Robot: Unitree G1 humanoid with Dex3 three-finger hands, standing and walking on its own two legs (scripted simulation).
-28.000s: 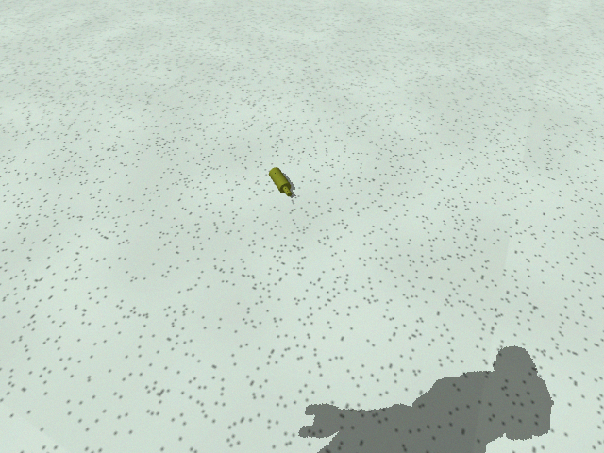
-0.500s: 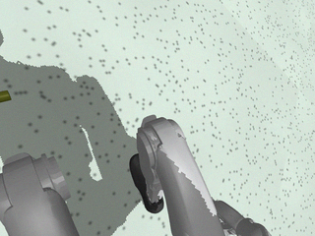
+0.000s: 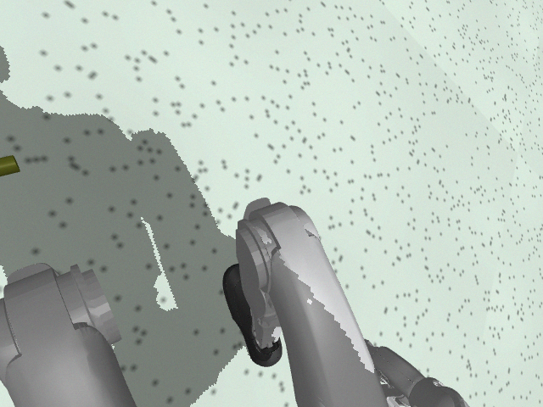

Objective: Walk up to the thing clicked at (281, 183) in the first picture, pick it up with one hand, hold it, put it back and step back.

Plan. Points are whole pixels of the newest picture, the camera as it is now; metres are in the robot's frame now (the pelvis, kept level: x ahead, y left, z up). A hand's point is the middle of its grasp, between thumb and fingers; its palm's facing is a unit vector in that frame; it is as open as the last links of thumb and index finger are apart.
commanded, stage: withdraw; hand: left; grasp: from above
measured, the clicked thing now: out of the picture +0.45 +0.30 -0.26
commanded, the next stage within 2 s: home in 0.80 s
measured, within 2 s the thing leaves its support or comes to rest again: neither
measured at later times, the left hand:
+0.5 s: hand out of the picture +0.42 +0.34 -0.05, palm faces -0.45 -0.12 -0.88, open 13.2 cm
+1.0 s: hand out of the picture +0.43 +0.34 -0.14, palm faces -0.34 -0.10 -0.93, open 12.8 cm
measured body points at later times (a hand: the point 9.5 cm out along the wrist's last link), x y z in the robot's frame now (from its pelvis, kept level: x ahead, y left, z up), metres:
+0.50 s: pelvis -0.01 -0.01 +0.07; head +0.19 +0.07 +0.47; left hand +0.44 +0.34 +0.00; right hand +0.12 -0.26 -0.04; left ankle +0.06 +0.13 -0.26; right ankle +0.12 -0.14 -0.26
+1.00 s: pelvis -0.01 -0.01 +0.02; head +0.22 +0.09 +0.40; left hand +0.44 +0.34 -0.09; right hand +0.06 -0.28 -0.06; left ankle +0.06 +0.13 -0.26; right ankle +0.12 -0.14 -0.26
